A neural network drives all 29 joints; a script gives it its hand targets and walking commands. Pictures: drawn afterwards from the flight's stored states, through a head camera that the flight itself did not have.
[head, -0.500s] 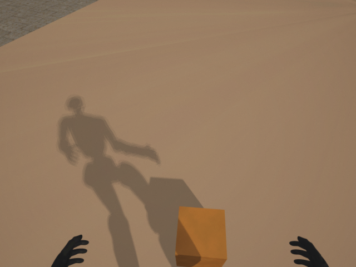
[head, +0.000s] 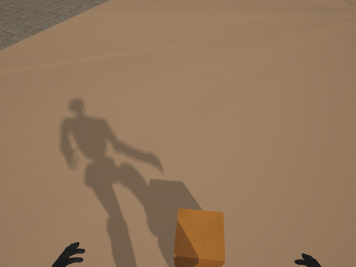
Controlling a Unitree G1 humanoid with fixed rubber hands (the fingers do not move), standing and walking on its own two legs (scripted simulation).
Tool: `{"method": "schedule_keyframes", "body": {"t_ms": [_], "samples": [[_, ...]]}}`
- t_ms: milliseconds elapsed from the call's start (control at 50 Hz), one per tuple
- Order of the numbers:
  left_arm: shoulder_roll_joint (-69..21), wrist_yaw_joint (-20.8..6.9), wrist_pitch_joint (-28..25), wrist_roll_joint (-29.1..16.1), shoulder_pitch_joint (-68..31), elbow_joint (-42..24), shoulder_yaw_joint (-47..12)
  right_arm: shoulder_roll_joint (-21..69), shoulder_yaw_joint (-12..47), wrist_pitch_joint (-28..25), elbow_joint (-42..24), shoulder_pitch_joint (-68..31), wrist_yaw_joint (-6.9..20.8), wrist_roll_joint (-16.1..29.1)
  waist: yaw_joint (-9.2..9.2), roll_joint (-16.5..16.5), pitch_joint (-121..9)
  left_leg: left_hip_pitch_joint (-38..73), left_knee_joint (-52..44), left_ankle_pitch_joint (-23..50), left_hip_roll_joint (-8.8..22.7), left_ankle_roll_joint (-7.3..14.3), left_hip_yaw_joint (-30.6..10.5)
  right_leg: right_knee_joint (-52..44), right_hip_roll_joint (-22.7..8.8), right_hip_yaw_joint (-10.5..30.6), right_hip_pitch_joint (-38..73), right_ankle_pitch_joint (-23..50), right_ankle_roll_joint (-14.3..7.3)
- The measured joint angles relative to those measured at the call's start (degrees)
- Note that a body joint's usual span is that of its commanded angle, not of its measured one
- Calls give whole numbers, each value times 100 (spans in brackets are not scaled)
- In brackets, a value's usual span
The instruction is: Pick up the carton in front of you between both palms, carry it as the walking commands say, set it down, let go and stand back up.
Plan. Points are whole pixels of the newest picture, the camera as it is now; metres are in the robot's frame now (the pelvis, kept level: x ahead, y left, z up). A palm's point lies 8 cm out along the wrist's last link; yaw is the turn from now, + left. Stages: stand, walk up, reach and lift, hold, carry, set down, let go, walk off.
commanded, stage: stand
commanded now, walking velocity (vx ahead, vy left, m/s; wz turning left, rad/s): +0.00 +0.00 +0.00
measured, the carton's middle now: (198, 241) +0.36 -0.06 -0.65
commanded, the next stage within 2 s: none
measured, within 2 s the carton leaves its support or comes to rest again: neither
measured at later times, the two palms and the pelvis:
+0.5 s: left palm out of the picture +0.08 +0.31 -0.10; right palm out of the picture +0.08 -0.30 -0.10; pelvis -0.02 +0.00 +0.00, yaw -1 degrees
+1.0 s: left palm out of the picture +0.08 +0.31 -0.10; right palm out of the picture +0.06 -0.30 -0.10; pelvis -0.02 +0.00 +0.01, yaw -1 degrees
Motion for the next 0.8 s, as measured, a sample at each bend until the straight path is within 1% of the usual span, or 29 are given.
{"method": "schedule_keyframes", "body": {"t_ms": [400,800], "samples": [[132,-54,-15,-36,-70,577,-23,-104,61,-65,544,-52,19,16,28,-22,12,108,-271,242,3,5,61,-270,-19,50,96,253,16],[208,-84,-24,-82,-124,884,-51,-160,101,-91,920,-157,38,52,26,-39,51,117,-376,353,10,8,117,-384,-21,110,92,386,32]]}}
